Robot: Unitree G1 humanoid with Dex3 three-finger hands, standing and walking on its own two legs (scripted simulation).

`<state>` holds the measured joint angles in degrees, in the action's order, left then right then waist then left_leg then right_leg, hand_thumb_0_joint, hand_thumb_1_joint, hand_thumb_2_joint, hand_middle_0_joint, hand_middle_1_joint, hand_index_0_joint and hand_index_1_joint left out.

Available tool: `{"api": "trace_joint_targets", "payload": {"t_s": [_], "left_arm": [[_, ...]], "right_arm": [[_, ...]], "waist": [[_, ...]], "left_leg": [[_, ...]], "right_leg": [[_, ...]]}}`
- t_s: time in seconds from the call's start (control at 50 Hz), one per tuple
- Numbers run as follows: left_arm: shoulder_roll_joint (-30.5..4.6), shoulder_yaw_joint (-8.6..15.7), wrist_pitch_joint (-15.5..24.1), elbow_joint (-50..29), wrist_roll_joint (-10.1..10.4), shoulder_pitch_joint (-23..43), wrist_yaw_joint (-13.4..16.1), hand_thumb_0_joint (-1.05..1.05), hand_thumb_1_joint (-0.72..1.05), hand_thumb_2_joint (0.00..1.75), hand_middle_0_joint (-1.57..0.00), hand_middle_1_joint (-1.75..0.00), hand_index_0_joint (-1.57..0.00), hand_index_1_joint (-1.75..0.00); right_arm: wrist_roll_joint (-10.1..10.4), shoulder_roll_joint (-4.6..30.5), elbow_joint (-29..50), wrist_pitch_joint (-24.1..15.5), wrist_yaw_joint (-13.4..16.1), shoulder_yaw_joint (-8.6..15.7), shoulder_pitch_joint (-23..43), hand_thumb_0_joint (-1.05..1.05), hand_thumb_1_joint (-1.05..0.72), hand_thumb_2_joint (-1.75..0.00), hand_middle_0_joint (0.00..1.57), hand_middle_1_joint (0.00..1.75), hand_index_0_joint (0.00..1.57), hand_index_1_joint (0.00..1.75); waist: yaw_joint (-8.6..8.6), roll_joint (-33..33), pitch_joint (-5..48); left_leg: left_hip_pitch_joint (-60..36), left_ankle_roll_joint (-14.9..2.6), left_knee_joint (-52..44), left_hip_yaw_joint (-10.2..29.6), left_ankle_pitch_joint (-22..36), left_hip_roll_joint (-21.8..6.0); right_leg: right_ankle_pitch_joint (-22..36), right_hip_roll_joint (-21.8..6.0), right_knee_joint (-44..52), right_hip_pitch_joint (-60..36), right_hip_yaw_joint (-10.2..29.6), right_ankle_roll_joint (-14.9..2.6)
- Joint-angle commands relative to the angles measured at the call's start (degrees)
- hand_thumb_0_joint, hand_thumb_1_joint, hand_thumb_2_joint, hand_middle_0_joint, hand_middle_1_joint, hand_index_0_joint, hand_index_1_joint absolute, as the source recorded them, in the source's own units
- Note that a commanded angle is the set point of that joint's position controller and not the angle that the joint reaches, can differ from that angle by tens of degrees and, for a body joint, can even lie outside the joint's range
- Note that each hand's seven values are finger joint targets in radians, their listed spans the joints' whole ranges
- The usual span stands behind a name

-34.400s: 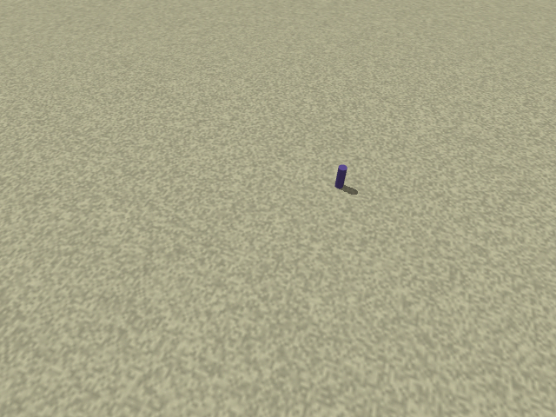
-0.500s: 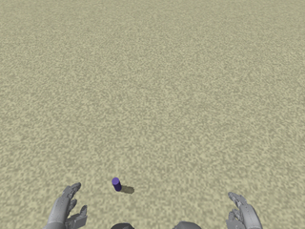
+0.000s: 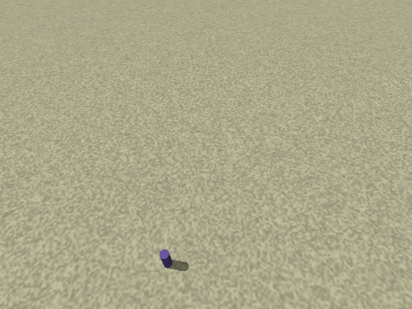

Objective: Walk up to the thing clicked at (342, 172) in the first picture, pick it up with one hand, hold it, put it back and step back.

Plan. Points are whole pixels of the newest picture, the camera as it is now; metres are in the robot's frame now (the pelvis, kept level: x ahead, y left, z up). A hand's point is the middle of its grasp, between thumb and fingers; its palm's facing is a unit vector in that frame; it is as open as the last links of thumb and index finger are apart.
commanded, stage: stand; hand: left
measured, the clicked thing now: (166, 258) +0.43 +0.20 -0.71
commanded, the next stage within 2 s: step back in 1.52 s
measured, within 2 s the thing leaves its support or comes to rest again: neither
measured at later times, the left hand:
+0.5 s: hand out of the picture +0.05 +0.24 -0.15, palm faces -0.01 -0.94 -0.35, open 7.4 cm
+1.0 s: hand out of the picture +0.08 +0.24 -0.15, palm faces -0.02 -0.94 -0.35, open 7.4 cm
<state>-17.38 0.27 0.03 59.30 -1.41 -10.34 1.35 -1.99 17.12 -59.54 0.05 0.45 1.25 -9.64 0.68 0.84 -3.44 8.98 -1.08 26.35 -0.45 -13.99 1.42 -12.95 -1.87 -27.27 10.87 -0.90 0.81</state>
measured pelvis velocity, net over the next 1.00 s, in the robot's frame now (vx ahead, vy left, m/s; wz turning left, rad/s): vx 0.01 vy -0.01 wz -0.01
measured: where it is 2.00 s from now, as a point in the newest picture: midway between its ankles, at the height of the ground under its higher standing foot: outside the picture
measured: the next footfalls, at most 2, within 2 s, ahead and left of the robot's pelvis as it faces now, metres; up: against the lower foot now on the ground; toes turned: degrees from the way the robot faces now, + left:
none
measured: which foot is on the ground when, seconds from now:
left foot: down 0.00-1.00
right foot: down 0.00-1.00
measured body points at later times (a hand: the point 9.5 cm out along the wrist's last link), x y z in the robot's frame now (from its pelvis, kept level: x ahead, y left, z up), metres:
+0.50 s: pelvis -0.01 -0.01 +0.01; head +0.00 -0.01 +0.46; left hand +0.05 +0.29 -0.13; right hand +0.05 -0.30 -0.14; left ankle +0.01 +0.11 -0.74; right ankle +0.02 -0.13 -0.74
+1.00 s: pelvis +0.01 -0.01 +0.01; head +0.01 -0.02 +0.46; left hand +0.09 +0.29 -0.12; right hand +0.07 -0.30 -0.13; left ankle +0.01 +0.11 -0.74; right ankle +0.02 -0.13 -0.74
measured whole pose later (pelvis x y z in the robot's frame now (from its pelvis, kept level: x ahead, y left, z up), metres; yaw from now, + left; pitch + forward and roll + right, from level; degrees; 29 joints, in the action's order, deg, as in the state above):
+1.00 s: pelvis +0.01 -0.01 +0.01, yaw -1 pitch -3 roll +0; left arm -18.3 0.5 0.5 67.3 -0.7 -5.2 0.5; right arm -1.1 19.3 -65.8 -0.6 0.3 0.5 -6.9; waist 0.0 1.1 -3.5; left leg 4.2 -0.4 17.5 -0.9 -10.2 0.4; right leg -8.9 -0.8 -18.4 6.4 -0.5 0.4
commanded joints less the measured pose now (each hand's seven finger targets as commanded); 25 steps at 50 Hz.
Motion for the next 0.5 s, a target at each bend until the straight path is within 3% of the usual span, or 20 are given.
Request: {"api": "trace_joint_targets", "payload": {"t_s": [0.0, 0.14, 0.28, 0.48], "left_arm": [[-11.09, 2.35, 1.82, -1.36, -0.13, 2.83, 0.61, 0.00, 0.90, 0.90, -0.20, -0.30, -0.20, -0.30], [-11.64, 2.14, 2.04, 2.07, -0.16, 4.00, 0.55, 0.00, 0.90, 0.90, -0.20, -0.30, -0.20, -0.30], [-12.34, 2.17, 1.80, 3.82, -0.06, 4.52, 0.31, 0.00, 0.90, 0.90, -0.20, -0.30, -0.20, -0.30], [-12.67, 2.18, 1.74, 4.86, 0.20, 5.68, 0.21, 0.00, 0.90, 0.90, -0.20, -0.30, -0.20, -0.30]], "right_arm": [[0.34, 11.17, 1.92, -1.54, 0.94, 2.11, 3.05, 0.00, -0.90, -0.90, 0.20, 0.30, 0.20, 0.30], [0.54, 11.24, -0.66, -1.43, 0.73, 1.96, 3.61, 0.00, -0.90, -0.90, 0.20, 0.30, 0.20, 0.30], [0.59, 11.48, -1.97, -1.15, 0.55, 1.77, 4.11, 0.00, -0.90, -0.90, 0.20, 0.30, 0.20, 0.30], [0.76, 12.32, -2.83, -1.34, 0.64, 1.43, 4.47, 0.00, -0.90, -0.90, 0.20, 0.30, 0.20, 0.30]], "waist": [[0.16, -0.17, 2.44], [0.00, -2.29, 1.77], [0.02, -1.67, 0.87], [-0.11, -0.28, 1.98]], "left_leg": [[1.28, -0.37, -9.75, 7.51, 3.51, -6.68], [-1.41, -0.05, -10.73, 7.16, 4.46, -6.76], [-0.58, 0.03, -11.87, 6.96, 0.11, -6.76], [-0.94, 0.10, -12.36, 6.78, 3.21, -7.45]], "right_leg": [[4.56, -4.45, 7.05, -3.19, 5.18, -1.91], [2.87, -4.96, 10.22, -2.64, 5.66, -1.41], [-0.75, -4.91, 11.90, -2.14, 6.15, -1.37], [3.14, -5.27, 11.78, -3.85, 6.27, -1.64]]}}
